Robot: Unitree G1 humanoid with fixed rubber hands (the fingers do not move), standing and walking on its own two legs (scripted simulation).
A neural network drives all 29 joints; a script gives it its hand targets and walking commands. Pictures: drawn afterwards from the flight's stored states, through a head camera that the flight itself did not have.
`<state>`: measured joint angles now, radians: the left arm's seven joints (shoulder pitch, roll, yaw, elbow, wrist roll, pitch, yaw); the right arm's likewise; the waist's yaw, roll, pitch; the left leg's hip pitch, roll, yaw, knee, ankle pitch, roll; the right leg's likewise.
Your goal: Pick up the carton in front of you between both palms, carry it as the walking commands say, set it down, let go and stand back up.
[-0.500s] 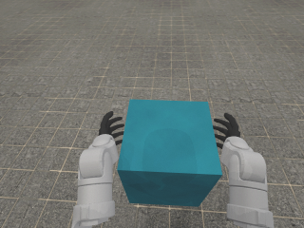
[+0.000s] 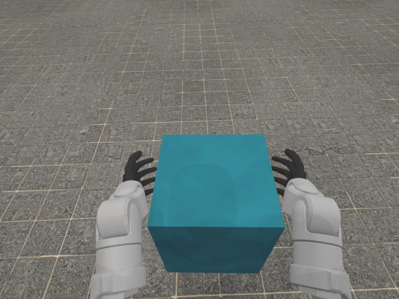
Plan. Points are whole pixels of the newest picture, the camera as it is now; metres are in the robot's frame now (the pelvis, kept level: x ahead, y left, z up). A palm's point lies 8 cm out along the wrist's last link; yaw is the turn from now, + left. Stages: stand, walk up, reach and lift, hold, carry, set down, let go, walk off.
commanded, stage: carry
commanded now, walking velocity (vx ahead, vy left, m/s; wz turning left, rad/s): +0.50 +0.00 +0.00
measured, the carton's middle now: (212, 207) +0.33 +0.00 +0.00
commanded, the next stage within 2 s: none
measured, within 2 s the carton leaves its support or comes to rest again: neither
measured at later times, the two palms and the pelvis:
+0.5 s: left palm (165, 112) +0.55 +0.12 +0.09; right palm (280, 107) +0.57 -0.18 +0.08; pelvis +0.33 -0.04 +0.00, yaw +3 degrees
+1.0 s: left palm (163, 56) +0.88 +0.16 +0.07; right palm (248, 54) +0.88 -0.14 +0.08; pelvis +0.66 +0.02 +0.00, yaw -1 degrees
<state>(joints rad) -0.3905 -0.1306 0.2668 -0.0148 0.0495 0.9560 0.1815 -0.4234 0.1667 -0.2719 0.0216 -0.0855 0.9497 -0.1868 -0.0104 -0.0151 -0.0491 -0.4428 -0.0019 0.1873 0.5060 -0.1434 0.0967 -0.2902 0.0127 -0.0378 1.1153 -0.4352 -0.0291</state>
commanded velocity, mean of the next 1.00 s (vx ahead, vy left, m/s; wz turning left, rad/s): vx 0.50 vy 0.00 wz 0.00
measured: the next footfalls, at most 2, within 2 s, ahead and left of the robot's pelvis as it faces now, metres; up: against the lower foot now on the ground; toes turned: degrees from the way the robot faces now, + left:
right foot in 0.40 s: +0.43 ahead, -0.12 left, +0.00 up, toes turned -9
left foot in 0.90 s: +0.79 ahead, +0.11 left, +0.00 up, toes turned +12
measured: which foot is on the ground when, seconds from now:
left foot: down 0.00-0.42, up 0.44-0.88, down 0.90-1.00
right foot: up 0.00-0.38, down 0.40-0.94, up 0.96-1.00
